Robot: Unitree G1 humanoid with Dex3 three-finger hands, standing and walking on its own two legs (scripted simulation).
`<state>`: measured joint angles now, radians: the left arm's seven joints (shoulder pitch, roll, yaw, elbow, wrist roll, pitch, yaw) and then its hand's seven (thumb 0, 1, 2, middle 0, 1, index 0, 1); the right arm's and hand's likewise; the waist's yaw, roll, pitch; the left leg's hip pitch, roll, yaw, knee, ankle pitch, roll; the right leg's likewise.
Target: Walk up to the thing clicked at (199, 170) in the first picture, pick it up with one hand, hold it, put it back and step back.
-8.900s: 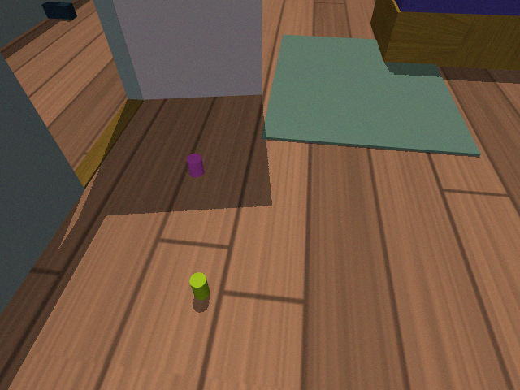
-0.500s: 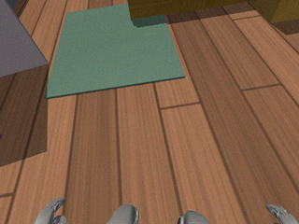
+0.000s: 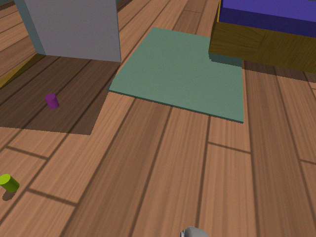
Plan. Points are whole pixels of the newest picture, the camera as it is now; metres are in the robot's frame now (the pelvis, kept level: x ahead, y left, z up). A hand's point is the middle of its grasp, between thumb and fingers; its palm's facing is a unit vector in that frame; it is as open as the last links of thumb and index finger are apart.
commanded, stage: walk up
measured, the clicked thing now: (52, 100) +1.36 +0.81 -0.70
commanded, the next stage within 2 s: none
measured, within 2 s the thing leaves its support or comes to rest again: neither
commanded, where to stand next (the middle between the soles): +0.13 -0.02 m, yaw +24 degrees
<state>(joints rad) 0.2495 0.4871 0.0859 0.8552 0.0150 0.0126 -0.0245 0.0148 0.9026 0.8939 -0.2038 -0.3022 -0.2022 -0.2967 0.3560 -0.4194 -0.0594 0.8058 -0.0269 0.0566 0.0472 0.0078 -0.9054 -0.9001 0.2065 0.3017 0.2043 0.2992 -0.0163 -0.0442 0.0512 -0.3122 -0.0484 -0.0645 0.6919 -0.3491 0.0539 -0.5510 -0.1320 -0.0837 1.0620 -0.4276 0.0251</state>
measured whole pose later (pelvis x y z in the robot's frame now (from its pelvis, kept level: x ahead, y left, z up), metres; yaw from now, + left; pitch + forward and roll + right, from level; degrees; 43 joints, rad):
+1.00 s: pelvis +0.04 -0.02 -0.01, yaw +22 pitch -1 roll -2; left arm 0.29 0.40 0.06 0.93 0.03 0.01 -0.02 0.01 0.90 0.89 -0.20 -0.30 -0.20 -0.30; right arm 0.18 -0.41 -0.05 0.86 -0.01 0.01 -0.02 0.01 -0.90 -0.90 0.21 0.30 0.21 0.30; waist 0.03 0.02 0.09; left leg -0.50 -0.03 -0.12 0.79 -0.34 0.01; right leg -0.29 -0.05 -0.05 0.73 -0.42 0.03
